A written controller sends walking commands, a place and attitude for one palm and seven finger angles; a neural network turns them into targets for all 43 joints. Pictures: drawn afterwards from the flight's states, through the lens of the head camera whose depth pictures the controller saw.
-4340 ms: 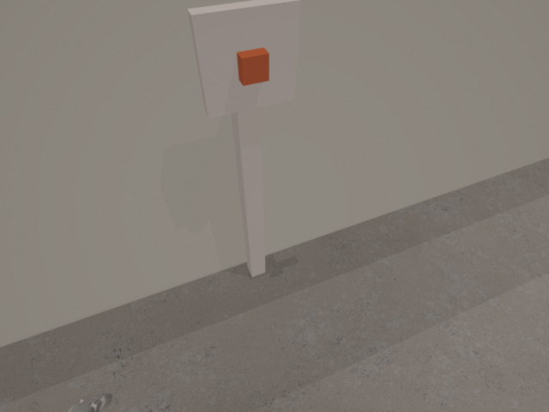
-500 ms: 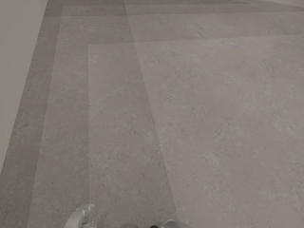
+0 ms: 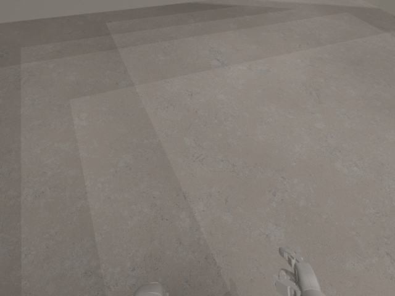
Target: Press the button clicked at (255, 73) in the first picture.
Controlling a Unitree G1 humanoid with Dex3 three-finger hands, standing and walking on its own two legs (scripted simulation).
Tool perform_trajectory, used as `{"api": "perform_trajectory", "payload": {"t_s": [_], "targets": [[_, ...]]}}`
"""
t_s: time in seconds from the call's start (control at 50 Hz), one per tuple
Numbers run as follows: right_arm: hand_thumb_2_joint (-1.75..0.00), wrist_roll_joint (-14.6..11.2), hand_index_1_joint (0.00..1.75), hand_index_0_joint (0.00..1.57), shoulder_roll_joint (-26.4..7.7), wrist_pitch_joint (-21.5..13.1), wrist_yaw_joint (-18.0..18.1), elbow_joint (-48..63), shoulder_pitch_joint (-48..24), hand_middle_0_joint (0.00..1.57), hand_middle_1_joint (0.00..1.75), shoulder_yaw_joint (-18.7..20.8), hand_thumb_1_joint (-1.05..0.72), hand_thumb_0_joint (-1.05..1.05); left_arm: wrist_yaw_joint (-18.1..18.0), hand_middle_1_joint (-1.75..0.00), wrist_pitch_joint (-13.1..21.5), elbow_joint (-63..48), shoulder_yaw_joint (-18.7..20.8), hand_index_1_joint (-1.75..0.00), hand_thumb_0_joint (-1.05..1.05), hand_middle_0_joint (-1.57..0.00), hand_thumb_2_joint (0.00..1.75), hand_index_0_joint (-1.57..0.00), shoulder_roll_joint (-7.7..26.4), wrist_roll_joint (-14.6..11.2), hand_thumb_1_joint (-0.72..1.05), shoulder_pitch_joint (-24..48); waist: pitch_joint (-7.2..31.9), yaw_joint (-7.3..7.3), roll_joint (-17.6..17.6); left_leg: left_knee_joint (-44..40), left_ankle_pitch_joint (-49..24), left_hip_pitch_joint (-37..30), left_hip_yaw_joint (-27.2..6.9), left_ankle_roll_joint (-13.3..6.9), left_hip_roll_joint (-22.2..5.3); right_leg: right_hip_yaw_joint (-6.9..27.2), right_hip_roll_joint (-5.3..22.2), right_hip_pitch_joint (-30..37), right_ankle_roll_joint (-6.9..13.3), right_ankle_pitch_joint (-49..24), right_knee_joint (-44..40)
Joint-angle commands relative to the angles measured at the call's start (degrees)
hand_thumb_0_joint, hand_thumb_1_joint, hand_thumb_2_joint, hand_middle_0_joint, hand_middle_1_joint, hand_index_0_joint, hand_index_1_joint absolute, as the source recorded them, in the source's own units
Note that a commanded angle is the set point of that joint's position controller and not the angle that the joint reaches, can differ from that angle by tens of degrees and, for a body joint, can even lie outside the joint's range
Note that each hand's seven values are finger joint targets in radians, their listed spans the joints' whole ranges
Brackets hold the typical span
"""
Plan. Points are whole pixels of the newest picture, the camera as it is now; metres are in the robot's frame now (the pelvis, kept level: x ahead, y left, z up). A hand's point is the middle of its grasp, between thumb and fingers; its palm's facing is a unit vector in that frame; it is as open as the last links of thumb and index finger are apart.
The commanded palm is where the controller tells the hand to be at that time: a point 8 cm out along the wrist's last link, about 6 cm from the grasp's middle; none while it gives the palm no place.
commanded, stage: walk to a spot facing it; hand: left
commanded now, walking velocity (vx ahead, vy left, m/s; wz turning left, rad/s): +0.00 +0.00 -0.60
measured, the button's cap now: out of the picture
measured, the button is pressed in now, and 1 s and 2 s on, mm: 0 0 0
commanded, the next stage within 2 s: none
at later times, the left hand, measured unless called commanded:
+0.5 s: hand (161, 241) +0.25 +0.12 -0.12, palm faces -0.30 -0.91 -0.29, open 7.4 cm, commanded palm none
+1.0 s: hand (147, 239) +0.25 +0.16 -0.15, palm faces -0.51 -0.84 -0.19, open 7.4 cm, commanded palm none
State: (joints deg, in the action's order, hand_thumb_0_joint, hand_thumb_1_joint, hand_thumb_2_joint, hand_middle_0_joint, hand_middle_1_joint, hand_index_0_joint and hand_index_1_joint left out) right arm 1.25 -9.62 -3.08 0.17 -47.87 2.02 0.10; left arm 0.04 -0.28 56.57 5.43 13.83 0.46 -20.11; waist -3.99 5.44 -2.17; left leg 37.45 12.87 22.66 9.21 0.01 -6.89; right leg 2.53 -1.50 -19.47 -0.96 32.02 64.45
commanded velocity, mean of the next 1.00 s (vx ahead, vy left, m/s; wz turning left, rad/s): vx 0.00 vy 0.00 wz -0.60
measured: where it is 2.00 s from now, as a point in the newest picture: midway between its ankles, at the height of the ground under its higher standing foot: outside the picture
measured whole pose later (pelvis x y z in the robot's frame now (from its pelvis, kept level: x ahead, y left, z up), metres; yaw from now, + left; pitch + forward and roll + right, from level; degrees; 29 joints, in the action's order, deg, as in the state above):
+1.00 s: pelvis +0.08 +0.03 +0.02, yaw -36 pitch +1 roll -2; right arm 1.2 -10.0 0.3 1.7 -49.8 10.5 1.6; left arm 1.8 -4.7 52.1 6.2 14.5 1.2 -11.7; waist -4.6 1.2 -1.9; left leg 28.5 15.9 13.0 11.5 -1.5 -5.7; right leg 0.0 0.8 -28.6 -4.8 23.5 64.8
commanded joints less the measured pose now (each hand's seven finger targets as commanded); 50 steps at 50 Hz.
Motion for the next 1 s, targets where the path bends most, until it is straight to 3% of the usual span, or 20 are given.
{"api": "perform_trajectory", "payload": {"t_s": [0.0, 0.04, 0.1, 0.2, 0.26, 0.28, 0.3, 0.32, 0.34, 0.36, 0.4, 0.46, 0.62, 0.72, 0.74, 0.76, 0.78, 0.8, 0.86, 0.98], "targets": [[-0.9, 0.27, 0.3, 0.2, -9.85, 0.56, 1.15, 0.45, 7.57, 0.2, 0.3, 3.34, -0.9, 0.0, 1.6, -0.3, -0.13, -6.97, 1.03, -0.3, 0.0, -0.2, 0.9, -0.2, 2.66, 0.85, 0.9, 2.98, 2.78, -5.09, 12.18, -19.67, -15.12, -8.61, -10.47, -5.21, -17.02, -3.06, 6.0, -12.47, -1.58, -5.72, 10.33], [-0.9, 0.21, 0.3, 0.2, -9.74, 0.79, 1.22, 0.14, 6.7, 0.2, 0.3, 3.61, -0.9, 0.0, 1.81, -0.3, -1.43, -6.7, 1.05, -0.3, 0.0, -0.2, 0.9, -0.2, 1.48, 0.64, 0.9, 1.6, 3.68, -4.18, 13.7, -20.06, -11.77, -5.83, -4.53, -4.41, -14.93, -5.02, 6.17, -8.99, -1.75, -7.93, 6.12], [-0.9, 0.23, 0.3, 0.2, -10.81, 1.19, 1.2, -0.39, 7.44, 0.2, 0.3, 4.44, -0.9, 0.0, 2.06, -0.3, -2.43, -8.04, 1.19, -0.3, 0.0, -0.2, 0.9, -0.2, 0.42, 0.61, 0.9, 3.8, 4.4, -4.75, 13.79, -21.53, -7.1, -7.91, -1.73, -5.38, -15.61, -6.31, 6.82, -9.43, -2.29, -9.57, -2.05], [-0.9, 0.53, 0.3, 0.2, -12.19, 1.91, 0.72, -2.17, 10.75, 0.2, 0.3, 5.97, -0.9, 0.0, 1.92, -0.3, -2.0, -10.14, 0.8, -0.3, 0.0, -0.2, 0.9, -0.2, -0.27, 0.89, 0.9, 9.8, 5.65, -7.08, 13.22, -18.34, -11.09, -12.0, 1.13, -5.76, -16.98, -8.57, 5.83, -5.72, -2.17, -10.15, -16.03], [-0.9, 0.64, 0.3, 0.2, -12.75, 2.51, 0.44, -2.82, 12.02, 0.2, 0.3, 6.52, -0.9, 0.0, 1.58, -0.3, -1.03, -10.37, 0.64, -0.3, 0.0, -0.2, 0.9, -0.2, 0.35, 1.08, 0.9, 9.92, 7.13, -6.51, 11.99, -10.96, -15.09, -12.78, 3.23, -3.48, -16.73, -10.31, 3.67, 0.83, -0.73, -13.56, -26.86], [-0.9, 0.48, 0.3, 0.2, -12.72, 2.73, 0.27, -2.51, 11.7, 0.2, 0.3, 6.51, -0.9, 0.0, 1.28, -0.3, -0.67, -9.47, 0.9, -0.3, 0.0, -0.2, 0.9, -0.2, 1.62, 1.03, 0.9, 6.38, 8.77, -4.27, 9.29, -4.97, -13.77, -10.73, 5.23, -1.28, -15.59, -10.61, 3.1, 7.22, 0.0, -19.36, -33.18], [-0.9, 0.0, 0.3, 0.2, -10.61, 2.95, -0.17, -1.96, 13.38, 0.2, 0.3, 6.02, -0.9, 0.0, 0.73, -0.3, 0.28, -8.3, 1.65, -0.3, 0.0, -0.2, 0.9, -0.2, 6.65, 1.39, 0.9, 2.79, 11.29, -2.32, -2.03, 7.37, -5.51, -1.79, 7.93, 2.48, -11.55, -1.91, 9.98, 18.66, 2.66, -29.42, -39.74], [-0.9, 0.03, 0.3, 0.2, -6.1, 3.12, -0.46, 1.06, 11.95, 0.2, 0.3, 4.48, -0.9, 0.0, -0.14, -0.3, 0.88, -7.49, 2.98, -0.3, 0.0, -0.2, 0.9, -0.2, 14.05, 1.3, 0.9, -0.4, 11.8, -0.76, -18.95, 22.63, 22.99, 14.69, 5.76, 5.66, -2.39, 19.4, 24.68, 24.35, 9.16, -52.25, -42.7], [-0.9, -0.31, 0.3, 0.2, -8.16, 3.94, 0.7, 1.72, 10.23, 0.2, 0.3, 4.5, -0.9, 0.0, -1.07, -0.3, 0.37, -7.05, 3.38, -0.3, 0.0, -0.2, 0.9, -0.2, 14.98, 0.27, 0.9, -1.98, 13.39, 0.5, -16.76, 28.61, 24.75, 13.53, -3.87, 5.29, -2.29, 19.41, 26.0, 20.49, 12.2, -58.64, -42.32], [-0.9, -0.45, 0.3, 0.2, -7.7, 4.06, 1.2, 1.17, 9.28, 0.2, 0.3, 4.58, -0.9, 0.0, -1.31, -0.3, 0.05, -7.57, 3.17, -0.3, 0.0, -0.2, 0.9, -0.2, 13.45, 0.34, 0.9, 2.19, 11.46, -1.24, -13.72, 31.86, 21.76, 15.38, -6.61, 5.23, -2.19, 17.96, 23.35, 19.99, 12.97, -55.26, -41.46], [-0.9, 0.04, 0.3, 0.2, -8.49, 4.28, 1.11, -0.7, 10.1, 0.2, 0.3, 4.52, -0.9, 0.0, -1.3, -0.3, -0.08, -9.22, 1.57, -0.3, 0.0, -0.2, 0.9, -0.2, 9.21, 0.25, 0.9, 9.24, 9.74, -4.36, -5.74, 30.87, 12.88, 13.43, -7.42, 6.03, -2.83, 9.92, 17.49, 17.29, 10.74, -52.7, -40.25], [-0.9, 0.14, 0.3, 0.2, -8.22, 5.0, 1.17, -2.15, 13.4, 0.2, 0.3, 4.27, -0.9, 0.0, -1.21, -0.3, 0.15, -9.76, 1.06, -0.3, 0.0, -0.2, 0.9, -0.2, 8.56, 0.4, 0.9, 12.49, 8.93, -6.45, -5.52, 26.46, 9.1, 8.94, -6.5, 6.73, -1.57, 6.48, 14.7, 12.6, 9.78, -50.97, -41.55], [-0.9, -0.36, 0.3, 0.2, -8.2, 4.8, 1.27, 0.5, 8.44, 0.2, 0.3, 4.15, -0.9, 0.0, -0.68, -0.3, -0.78, -9.66, 1.49, -0.3, 0.0, -0.2, 0.9, -0.2, 10.26, 0.84, 0.9, 11.54, 6.57, -4.69, -5.55, 13.11, 11.24, 3.92, -6.61, 5.91, 2.02, 15.18, 13.84, 8.75, 11.73, -38.41, -43.54], [-0.9, -0.93, 0.3, 0.2, -7.97, 3.68, 1.92, 0.11, 13.25, 0.2, 0.3, 4.07, -0.9, 0.0, -0.58, -0.3, -1.51, -10.55, 1.76, -0.3, 0.0, -0.2, 0.9, -0.2, 10.02, 0.53, 0.9, 14.2, 9.32, -7.11, -6.74, -6.67, 4.82, -7.63, -5.68, 4.23, 4.45, 17.67, 10.88, 6.31, 8.4, -40.82, -38.19], [-0.9, -0.95, 0.3, 0.2, -8.88, 3.25, 2.13, -0.37, 15.33, 0.2, 0.3, 4.15, -0.9, 0.0, -0.5, -0.3, -1.72, -10.75, 1.48, -0.3, 0.0, -0.2, 0.9, -0.2, 8.57, 0.19, 0.9, 14.69, 9.86, -8.18, -3.44, -14.48, 0.19, -13.68, -6.85, 3.53, 2.62, 15.83, 8.32, 2.83, 5.9, -37.15, -34.55], [-0.9, -0.32, 0.3, 0.2, -13.2, 2.66, 2.28, 0.14, 15.37, 0.2, 0.3, 4.72, -0.9, 0.0, -0.15, -0.3, -2.05, -11.93, 1.04, -0.3, 0.0, -0.2, 0.9, -0.2, 5.33, -0.27, 0.9, 12.96, 10.62, -7.83, 9.58, -21.13, -1.79, -20.53, -17.88, -0.25, -8.27, 10.25, 1.12, -7.03, 2.31, -22.76, -26.14], [-0.9, 0.05, 0.3, 0.2, -17.1, 3.15, 1.95, 1.8, 13.64, 0.2, 0.3, 5.41, -0.9, 0.0, 0.51, -0.3, -2.02, -12.81, 0.78, -0.3, 0.0, -0.2, 0.9, -0.2, 3.73, 0.12, 0.9, 11.59, 7.25, -6.76, 21.04, -24.05, -5.47, -18.39, -26.6, -5.72, -20.04, 0.84, -2.88, -14.37, -0.98, 0.31, -12.25], [-0.9, 0.27, 0.3, 0.2, -15.44, 3.0, 2.17, 1.77, 11.11, 0.2, 0.3, 5.1, -0.9, 0.0, 0.51, -0.3, -2.58, -11.33, 1.42, -0.3, 0.0, -0.2, 0.9, -0.2, 5.96, 1.14, 0.9, 11.45, 5.76, -7.17, 19.29, -24.24, -3.88, -13.38, -26.24, -6.92, -21.08, 2.64, -0.23, -14.07, -2.13, -0.25, -2.04], [-0.9, 0.42, 0.3, 0.2, -11.52, 2.43, 2.15, 3.76, 5.25, 0.2, 0.3, 4.2, -0.9, 0.0, 1.8, -0.3, -2.79, -9.74, 2.13, -0.3, 0.0, -0.2, 0.9, -0.2, 5.36, 1.23, 0.9, 9.86, 3.18, -4.33, 9.58, -21.86, -7.69, -9.76, -12.56, -5.74, -13.29, 0.33, 1.98, -13.19, -2.98, -8.46, 7.1], [-0.9, 0.18, 0.3, 0.2, -12.14, 2.44, 1.89, 0.03, 13.11, 0.2, 0.3, 5.4, -0.9, 0.0, 2.09, -0.3, -3.02, -10.19, 1.01, -0.3, 0.0, -0.2, 0.9, -0.2, 2.48, 0.73, 0.9, 12.99, 5.48, -7.85, 10.46, -17.51, -22.47, -21.27, -5.63, -7.31, -13.88, -4.45, 4.07, -13.42, -4.26, -6.71, -3.53]]}}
